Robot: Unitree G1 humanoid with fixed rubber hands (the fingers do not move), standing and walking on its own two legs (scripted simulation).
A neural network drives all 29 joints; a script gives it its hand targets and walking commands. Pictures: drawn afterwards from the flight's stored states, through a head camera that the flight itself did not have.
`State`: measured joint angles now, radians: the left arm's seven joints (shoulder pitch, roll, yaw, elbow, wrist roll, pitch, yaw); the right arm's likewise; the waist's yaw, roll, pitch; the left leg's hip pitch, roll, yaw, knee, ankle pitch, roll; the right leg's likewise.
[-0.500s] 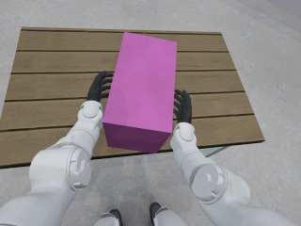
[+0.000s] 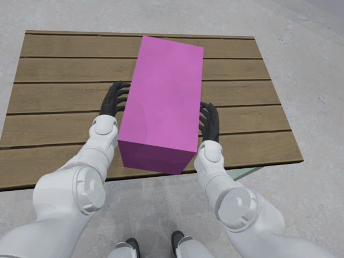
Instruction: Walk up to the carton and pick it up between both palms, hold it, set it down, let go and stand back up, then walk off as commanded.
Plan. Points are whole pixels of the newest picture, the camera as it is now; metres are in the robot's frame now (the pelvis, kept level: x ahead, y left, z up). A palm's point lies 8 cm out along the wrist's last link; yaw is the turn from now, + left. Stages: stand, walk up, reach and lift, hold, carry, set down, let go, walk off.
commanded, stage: reach and lift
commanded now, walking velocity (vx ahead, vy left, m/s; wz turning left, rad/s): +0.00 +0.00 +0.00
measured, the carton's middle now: (162, 109) +0.48 -0.04 -0.05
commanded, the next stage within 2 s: none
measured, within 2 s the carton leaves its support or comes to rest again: leaves its support in 0.82 s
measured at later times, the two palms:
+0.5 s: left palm (110, 113) +0.45 +0.10 -0.01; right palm (210, 137) +0.38 -0.14 -0.02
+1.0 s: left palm (111, 112) +0.45 +0.09 -0.01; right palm (211, 139) +0.37 -0.14 -0.02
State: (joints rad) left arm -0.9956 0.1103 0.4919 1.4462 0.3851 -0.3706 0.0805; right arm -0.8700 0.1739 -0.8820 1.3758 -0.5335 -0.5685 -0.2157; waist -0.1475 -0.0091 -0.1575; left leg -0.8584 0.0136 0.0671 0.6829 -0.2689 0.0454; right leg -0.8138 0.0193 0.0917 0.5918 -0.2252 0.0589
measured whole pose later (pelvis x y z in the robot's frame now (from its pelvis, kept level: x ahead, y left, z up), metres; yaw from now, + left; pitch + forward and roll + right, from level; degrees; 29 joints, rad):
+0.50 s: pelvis +0.00 +0.00 +0.00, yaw +0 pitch +25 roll -2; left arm -0.99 0.11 0.48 1.45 0.39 -0.39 0.09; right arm -0.86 0.17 -0.87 1.37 -0.53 -0.57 -0.22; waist -0.15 -0.01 -0.15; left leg -0.86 0.02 0.07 0.68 -0.27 0.05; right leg -0.81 0.02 0.09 0.59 -0.22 0.06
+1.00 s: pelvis +0.00 +0.00 +0.00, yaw +0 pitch +25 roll -2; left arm -0.99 0.11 0.39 1.45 0.37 -0.39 0.12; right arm -0.83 0.17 -0.73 1.35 -0.44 -0.57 -0.24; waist -0.15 -0.01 -0.17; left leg -0.86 0.02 0.07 0.68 -0.26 0.05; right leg -0.81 0.02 0.09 0.59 -0.22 0.06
